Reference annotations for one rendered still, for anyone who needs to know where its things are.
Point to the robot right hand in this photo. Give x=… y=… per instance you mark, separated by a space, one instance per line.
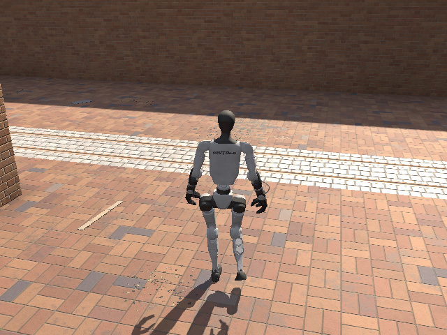
x=262 y=203

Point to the left robot forearm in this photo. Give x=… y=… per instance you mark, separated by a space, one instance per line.
x=192 y=183

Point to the robot right foot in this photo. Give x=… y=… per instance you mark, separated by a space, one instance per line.
x=240 y=276

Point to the left robot upper arm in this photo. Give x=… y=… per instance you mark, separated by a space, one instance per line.
x=203 y=146

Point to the robot right thigh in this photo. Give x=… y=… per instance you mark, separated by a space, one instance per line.
x=238 y=209

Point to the robot left hand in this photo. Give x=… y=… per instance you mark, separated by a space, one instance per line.
x=194 y=195

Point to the right robot upper arm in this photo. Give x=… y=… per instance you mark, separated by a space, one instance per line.
x=247 y=149

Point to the right robot forearm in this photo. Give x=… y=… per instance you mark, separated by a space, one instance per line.
x=258 y=187

